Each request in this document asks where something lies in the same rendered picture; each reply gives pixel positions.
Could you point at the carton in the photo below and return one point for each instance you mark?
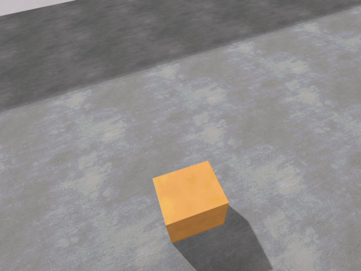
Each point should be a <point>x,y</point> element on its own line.
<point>191,200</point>

